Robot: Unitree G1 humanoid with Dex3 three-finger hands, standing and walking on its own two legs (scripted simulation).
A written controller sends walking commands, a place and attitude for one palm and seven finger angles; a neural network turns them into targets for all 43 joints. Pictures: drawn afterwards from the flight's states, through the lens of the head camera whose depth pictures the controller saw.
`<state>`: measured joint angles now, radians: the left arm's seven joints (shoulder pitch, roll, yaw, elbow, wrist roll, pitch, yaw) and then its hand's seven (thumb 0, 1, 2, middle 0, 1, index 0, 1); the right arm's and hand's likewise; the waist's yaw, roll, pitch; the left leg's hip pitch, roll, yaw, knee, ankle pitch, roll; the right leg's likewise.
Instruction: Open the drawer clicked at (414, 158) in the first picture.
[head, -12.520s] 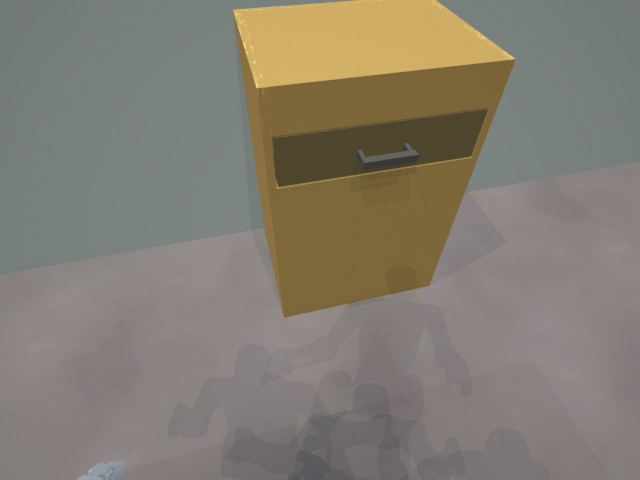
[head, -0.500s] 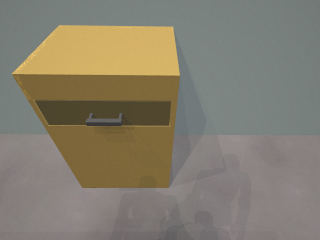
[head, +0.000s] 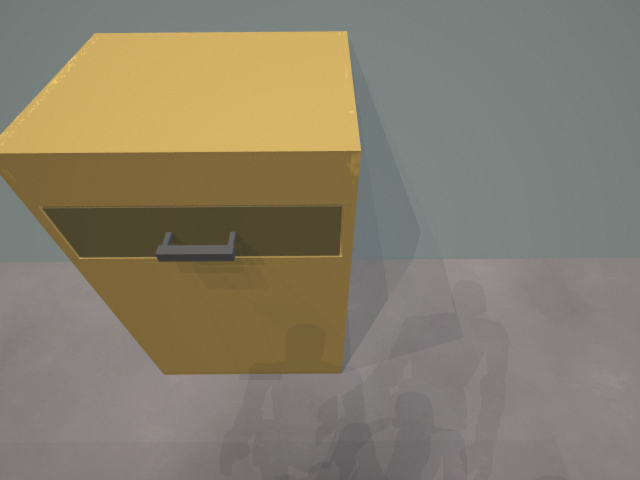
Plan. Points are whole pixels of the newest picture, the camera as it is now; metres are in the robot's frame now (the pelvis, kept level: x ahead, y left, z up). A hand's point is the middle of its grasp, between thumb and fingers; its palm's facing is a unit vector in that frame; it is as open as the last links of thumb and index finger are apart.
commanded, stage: come to a stop and stand still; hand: left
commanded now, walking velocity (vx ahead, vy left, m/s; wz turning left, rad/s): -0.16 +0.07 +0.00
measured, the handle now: (198, 245) +0.51 +0.25 -0.07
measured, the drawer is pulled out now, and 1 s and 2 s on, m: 0.00 0.00 0.00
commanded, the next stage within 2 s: look again from close up in 1.24 s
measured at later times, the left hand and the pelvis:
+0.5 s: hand out of the picture +0.00 +0.19 -0.16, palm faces +0.04 -0.97 -0.23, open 7.2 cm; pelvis +0.00 +0.01 +0.01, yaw +1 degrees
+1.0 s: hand out of the picture +0.01 +0.20 -0.16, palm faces +0.04 -0.98 -0.20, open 7.3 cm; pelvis +0.00 +0.03 +0.01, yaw +0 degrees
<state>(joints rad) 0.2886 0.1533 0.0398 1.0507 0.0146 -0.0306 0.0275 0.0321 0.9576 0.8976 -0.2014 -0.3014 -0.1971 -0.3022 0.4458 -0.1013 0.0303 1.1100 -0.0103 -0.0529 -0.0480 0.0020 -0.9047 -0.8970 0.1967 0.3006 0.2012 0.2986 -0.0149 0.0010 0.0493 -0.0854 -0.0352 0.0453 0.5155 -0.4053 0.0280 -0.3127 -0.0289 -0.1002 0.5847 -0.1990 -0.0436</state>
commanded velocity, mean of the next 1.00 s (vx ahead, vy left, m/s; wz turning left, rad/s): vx -0.01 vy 0.01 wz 0.00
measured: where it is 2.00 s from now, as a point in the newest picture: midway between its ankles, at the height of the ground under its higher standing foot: outside the picture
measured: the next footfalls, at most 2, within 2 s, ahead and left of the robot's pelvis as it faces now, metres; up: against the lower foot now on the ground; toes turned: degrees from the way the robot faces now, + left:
none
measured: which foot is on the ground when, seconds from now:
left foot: down 0.00-1.00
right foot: down 0.00-1.00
